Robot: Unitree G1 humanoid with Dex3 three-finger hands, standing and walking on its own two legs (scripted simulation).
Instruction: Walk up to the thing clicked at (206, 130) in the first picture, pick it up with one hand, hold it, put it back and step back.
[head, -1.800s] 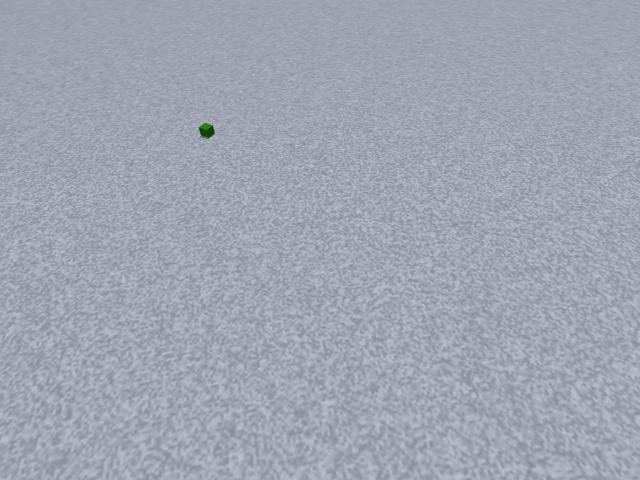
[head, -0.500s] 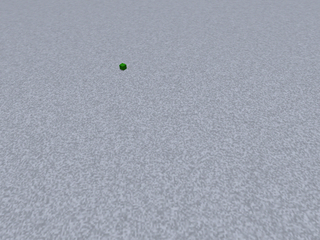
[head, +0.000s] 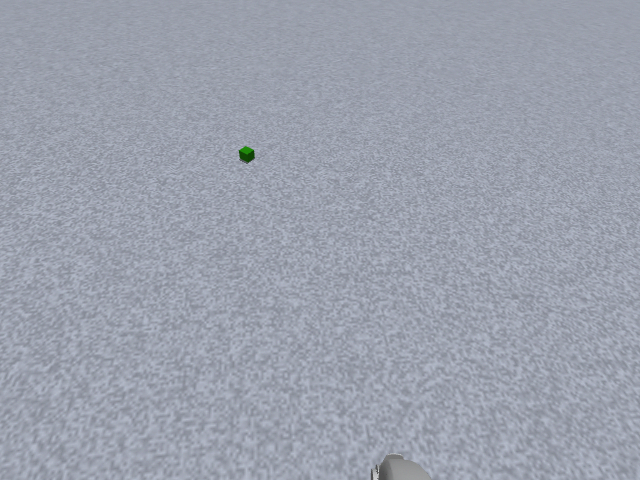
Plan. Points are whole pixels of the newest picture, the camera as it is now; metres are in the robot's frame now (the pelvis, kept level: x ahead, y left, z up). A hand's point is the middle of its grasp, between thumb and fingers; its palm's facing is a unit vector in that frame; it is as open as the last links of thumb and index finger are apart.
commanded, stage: walk up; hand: left
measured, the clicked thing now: (246, 154) +1.84 +0.28 -0.75
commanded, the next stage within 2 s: none
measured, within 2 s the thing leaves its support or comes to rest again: neither
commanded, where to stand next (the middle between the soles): +1.49 +0.00 m, yaw +4 degrees
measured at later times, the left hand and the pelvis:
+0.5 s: hand (167, 364) +0.35 +0.25 -0.14, palm faces +0.07 -0.94 -0.34, open 7.4 cm; pelvis +0.32 -0.03 +0.00, yaw +4 degrees
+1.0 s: hand (184, 231) +0.66 +0.27 -0.14, palm faces -0.03 -0.94 -0.33, open 7.4 cm; pelvis +0.60 +0.00 +0.00, yaw +2 degrees
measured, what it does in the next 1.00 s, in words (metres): walks ahead: right foot, then left foot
